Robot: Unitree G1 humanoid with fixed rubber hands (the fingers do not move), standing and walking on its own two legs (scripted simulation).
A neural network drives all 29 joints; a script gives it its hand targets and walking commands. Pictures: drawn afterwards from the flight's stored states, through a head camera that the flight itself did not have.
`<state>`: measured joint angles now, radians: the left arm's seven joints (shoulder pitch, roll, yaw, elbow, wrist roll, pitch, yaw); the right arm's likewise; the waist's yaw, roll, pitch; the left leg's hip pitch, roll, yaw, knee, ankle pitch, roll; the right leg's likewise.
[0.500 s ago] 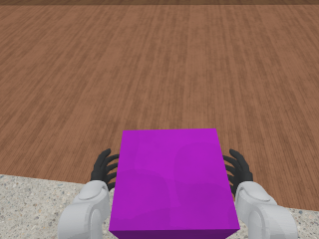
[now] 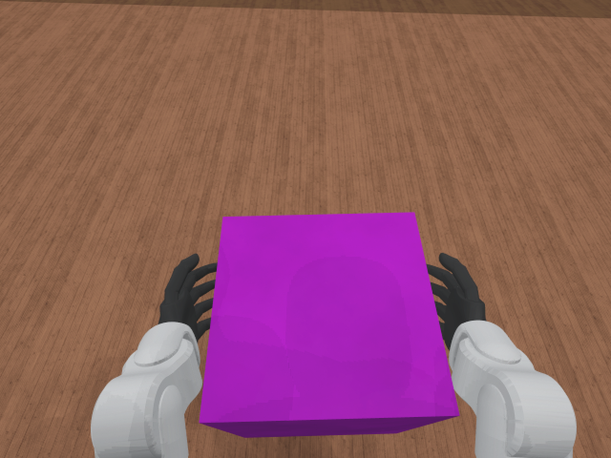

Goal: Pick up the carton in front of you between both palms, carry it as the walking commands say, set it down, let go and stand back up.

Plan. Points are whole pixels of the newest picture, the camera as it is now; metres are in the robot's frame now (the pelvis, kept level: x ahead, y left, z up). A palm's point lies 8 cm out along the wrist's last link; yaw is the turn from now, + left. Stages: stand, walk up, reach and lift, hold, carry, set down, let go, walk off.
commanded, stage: carry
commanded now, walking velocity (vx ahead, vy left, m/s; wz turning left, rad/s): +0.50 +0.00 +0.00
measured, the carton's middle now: (319, 338) +0.27 +0.00 +0.04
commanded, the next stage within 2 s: none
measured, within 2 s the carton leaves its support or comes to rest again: neither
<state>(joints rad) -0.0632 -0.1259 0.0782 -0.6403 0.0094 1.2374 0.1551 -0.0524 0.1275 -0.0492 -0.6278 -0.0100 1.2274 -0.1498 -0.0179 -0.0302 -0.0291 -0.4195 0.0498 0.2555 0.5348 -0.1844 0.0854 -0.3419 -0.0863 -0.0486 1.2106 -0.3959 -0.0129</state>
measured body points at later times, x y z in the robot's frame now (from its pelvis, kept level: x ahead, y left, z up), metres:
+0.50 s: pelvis +0.33 -0.03 +0.00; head +0.39 -0.04 +0.45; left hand +0.67 +0.16 +0.11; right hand +0.70 -0.15 +0.10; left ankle +0.18 +0.08 -0.60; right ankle +0.41 -0.10 -0.71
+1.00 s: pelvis +0.66 +0.02 +0.04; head +0.72 +0.03 +0.49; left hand +1.03 +0.16 +0.16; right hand +1.01 -0.14 +0.17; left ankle +0.68 +0.09 -0.69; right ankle +0.61 -0.10 -0.58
